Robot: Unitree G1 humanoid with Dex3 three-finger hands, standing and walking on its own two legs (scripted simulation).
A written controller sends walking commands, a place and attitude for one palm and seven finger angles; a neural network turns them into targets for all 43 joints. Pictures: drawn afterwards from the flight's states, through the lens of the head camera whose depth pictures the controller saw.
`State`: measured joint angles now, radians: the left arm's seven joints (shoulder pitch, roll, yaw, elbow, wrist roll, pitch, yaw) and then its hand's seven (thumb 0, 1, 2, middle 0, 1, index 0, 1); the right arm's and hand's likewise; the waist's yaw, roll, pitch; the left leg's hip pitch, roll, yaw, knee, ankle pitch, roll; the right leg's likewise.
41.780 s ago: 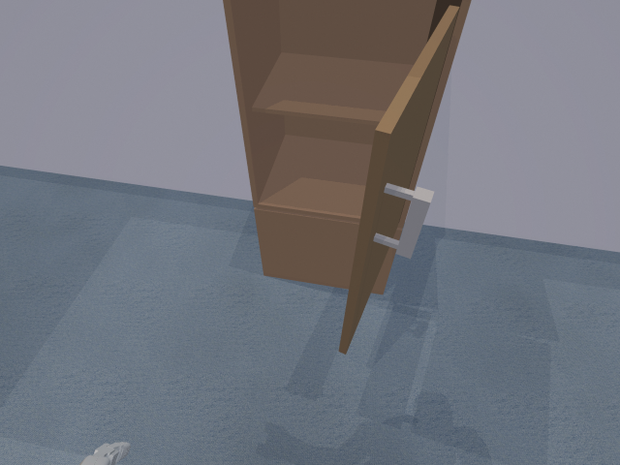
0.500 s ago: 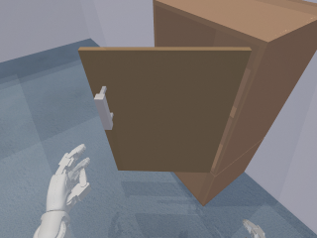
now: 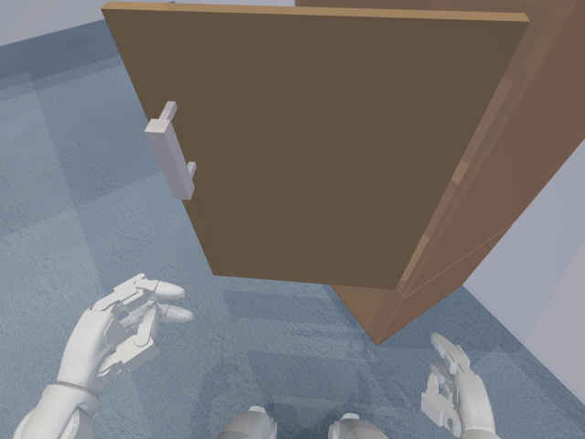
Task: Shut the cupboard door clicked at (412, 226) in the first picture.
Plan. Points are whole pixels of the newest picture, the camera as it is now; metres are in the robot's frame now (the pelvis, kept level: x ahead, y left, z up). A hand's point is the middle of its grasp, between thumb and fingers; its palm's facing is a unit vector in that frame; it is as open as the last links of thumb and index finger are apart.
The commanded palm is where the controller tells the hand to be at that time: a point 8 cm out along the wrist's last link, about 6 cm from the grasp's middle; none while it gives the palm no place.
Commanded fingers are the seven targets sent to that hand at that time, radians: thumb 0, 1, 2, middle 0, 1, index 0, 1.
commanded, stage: raise the hand and make a fist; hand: left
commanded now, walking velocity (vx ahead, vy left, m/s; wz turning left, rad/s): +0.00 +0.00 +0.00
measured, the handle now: (177, 151) +0.45 +0.19 +0.14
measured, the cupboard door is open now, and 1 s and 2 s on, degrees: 52 52 52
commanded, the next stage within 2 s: bring the fist close to the handle in 1.18 s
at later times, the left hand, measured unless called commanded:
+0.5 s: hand (79, 303) +0.24 +0.24 +0.13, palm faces +0.02 -1.00 -0.05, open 3.1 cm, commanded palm +0.21 +0.29 +0.12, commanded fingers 0.00 0.90 0.90 -1.30 -1.50 -1.30 -1.50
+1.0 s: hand (98, 298) +0.24 +0.22 +0.12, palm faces -0.03 -1.00 -0.04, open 3.1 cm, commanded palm +0.22 +0.28 +0.14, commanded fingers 0.00 0.90 0.90 -1.30 -1.50 -1.30 -1.50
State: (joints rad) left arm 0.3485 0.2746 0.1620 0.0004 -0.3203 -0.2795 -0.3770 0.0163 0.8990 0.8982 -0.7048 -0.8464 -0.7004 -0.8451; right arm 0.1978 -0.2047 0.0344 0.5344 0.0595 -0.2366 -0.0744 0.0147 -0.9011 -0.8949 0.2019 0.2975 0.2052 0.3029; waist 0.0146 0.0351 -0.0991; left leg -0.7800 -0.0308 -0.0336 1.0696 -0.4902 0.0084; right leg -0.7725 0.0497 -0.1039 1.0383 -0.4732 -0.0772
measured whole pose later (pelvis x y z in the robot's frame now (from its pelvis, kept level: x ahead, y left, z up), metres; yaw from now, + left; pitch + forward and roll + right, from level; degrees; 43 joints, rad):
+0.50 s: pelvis +0.02 +0.06 +0.02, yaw -1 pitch +9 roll -3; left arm 0.43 0.24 0.16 -0.23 -0.29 -0.29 -0.22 0.02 0.90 0.90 -1.16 -1.35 -1.16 -1.34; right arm 0.24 -0.23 0.02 0.50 0.04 -0.22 -0.05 0.01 -0.90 -0.90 0.20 0.30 0.20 0.30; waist 0.04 0.04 -0.10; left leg -0.63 -0.07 0.00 0.94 -0.47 0.08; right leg -0.61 0.02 -0.06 0.88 -0.43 -0.01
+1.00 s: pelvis +0.02 +0.04 +0.04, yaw -1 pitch +4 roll -1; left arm 0.34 0.26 0.16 -0.14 -0.28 -0.07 -0.25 0.02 0.90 0.90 -1.30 -1.50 -1.29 -1.49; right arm 0.28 -0.26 0.05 0.54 0.05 -0.22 -0.07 0.02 -0.90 -0.89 0.20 0.30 0.21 0.30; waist 0.02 0.04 -0.06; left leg -0.46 -0.06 0.00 0.78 -0.39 0.07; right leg -0.45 0.03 -0.05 0.74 -0.36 -0.03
